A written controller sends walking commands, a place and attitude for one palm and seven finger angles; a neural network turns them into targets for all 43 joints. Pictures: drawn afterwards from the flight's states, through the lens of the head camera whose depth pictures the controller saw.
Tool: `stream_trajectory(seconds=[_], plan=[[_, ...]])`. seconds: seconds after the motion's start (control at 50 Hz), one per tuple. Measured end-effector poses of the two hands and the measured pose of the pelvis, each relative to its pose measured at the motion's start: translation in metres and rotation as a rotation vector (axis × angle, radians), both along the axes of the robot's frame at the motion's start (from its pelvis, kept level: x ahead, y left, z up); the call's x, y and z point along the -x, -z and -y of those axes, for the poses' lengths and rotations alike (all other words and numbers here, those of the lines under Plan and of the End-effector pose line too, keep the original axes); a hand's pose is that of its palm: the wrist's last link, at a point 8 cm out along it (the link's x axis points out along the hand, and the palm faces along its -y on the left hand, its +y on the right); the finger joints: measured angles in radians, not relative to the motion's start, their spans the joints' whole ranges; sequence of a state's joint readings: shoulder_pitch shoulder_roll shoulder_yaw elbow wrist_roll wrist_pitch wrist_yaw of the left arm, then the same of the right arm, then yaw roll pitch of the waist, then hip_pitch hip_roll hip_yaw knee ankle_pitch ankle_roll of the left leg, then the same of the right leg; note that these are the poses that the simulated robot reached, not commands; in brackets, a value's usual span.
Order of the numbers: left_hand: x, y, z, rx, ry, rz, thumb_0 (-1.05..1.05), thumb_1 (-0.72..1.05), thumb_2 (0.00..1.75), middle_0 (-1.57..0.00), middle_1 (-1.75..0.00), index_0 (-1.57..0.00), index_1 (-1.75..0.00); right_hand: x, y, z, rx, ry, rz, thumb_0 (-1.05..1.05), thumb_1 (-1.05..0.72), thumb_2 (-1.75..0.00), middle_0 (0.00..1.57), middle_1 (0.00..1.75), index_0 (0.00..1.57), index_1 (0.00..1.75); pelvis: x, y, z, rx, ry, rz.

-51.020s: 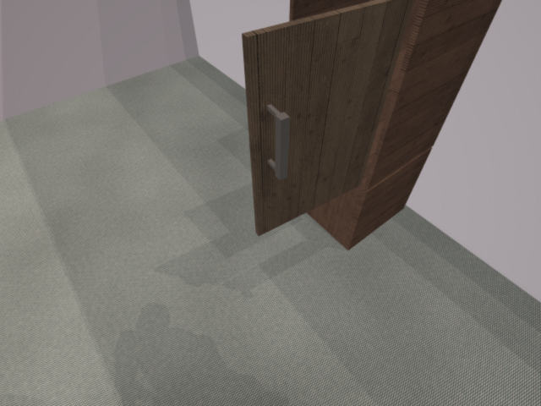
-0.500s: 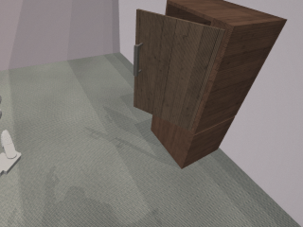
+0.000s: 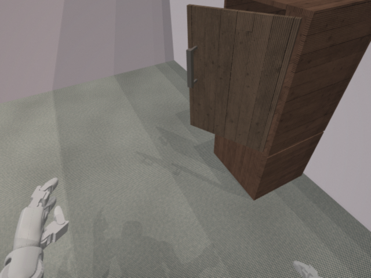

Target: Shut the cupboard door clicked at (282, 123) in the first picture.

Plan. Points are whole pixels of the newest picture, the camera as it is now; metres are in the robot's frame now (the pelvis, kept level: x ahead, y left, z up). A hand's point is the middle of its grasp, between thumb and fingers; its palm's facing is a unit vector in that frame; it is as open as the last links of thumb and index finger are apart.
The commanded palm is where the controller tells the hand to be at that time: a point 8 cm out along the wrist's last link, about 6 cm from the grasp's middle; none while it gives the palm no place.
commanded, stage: let the arm hang, fingers relaxed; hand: left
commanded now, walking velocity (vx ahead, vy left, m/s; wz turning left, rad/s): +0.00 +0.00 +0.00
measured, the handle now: (192, 67) +0.94 +0.04 +0.04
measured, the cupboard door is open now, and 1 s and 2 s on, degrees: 30 30 30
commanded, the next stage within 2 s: look to check the result in 1.00 s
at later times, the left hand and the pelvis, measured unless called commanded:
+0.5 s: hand out of the picture -0.01 +0.22 -0.15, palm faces +0.03 -0.97 -0.25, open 7.3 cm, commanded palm none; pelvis +0.00 +0.01 +0.02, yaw +0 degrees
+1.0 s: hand out of the picture +0.00 +0.19 -0.15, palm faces +0.00 -0.98 -0.19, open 7.4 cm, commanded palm none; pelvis +0.00 +0.01 +0.03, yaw -1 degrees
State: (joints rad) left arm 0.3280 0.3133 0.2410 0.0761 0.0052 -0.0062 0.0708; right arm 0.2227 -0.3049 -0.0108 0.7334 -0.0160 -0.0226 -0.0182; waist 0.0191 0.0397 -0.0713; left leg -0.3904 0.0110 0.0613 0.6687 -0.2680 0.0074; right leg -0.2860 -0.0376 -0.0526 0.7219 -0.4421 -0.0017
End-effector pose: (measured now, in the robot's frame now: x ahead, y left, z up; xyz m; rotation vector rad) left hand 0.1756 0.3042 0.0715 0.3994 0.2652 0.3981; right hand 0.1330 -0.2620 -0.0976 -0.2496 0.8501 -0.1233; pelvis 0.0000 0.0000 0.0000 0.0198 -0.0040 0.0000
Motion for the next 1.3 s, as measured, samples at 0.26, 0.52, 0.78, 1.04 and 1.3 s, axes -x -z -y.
stream_trajectory(seconds=[0.26,0.52,0.78,1.04,1.3], plan=[[0.125,0.197,0.082,0.459,-0.025,-0.838,-0.07,1.01,0.90,-0.21,-0.30,-0.21,-0.30,0.066,0.006,-0.030,-0.017,0.020,-0.345,0.00,-0.91,-0.90,0.20,0.30,0.20,0.30,0.004,-0.015,0.006,0.033,-0.028,0.006],[0.192,0.183,0.041,0.376,-0.117,-1.084,-0.01,0.92,0.90,-0.20,-0.30,-0.20,-0.30,0.124,0.023,-0.044,-0.076,0.136,-0.473,0.00,-0.91,-0.90,0.20,0.30,0.20,0.30,0.003,-0.024,-0.013,0.032,0.007,0.031],[0.196,0.187,0.053,0.401,-0.092,-1.114,0.00,0.91,0.90,-0.20,-0.30,-0.20,-0.30,0.152,0.023,-0.047,-0.087,0.184,-0.535,0.00,-0.91,-0.90,0.20,0.30,0.20,0.30,0.004,-0.026,-0.015,0.023,0.024,0.037],[0.181,0.191,0.067,0.419,-0.064,-1.101,0.00,0.91,0.90,-0.20,-0.30,-0.20,-0.30,0.147,0.021,-0.042,-0.080,0.195,-0.530,0.00,-0.91,-0.90,0.20,0.30,0.20,0.30,0.000,-0.027,-0.011,0.022,0.026,0.031],[0.167,0.185,0.059,0.378,-0.081,-1.088,0.00,0.91,0.90,-0.20,-0.30,-0.20,-0.30,0.125,0.022,-0.032,-0.079,0.179,-0.502,0.00,-0.91,-0.90,0.20,0.30,0.20,0.30,-0.007,-0.027,-0.004,0.021,0.027,0.029]])
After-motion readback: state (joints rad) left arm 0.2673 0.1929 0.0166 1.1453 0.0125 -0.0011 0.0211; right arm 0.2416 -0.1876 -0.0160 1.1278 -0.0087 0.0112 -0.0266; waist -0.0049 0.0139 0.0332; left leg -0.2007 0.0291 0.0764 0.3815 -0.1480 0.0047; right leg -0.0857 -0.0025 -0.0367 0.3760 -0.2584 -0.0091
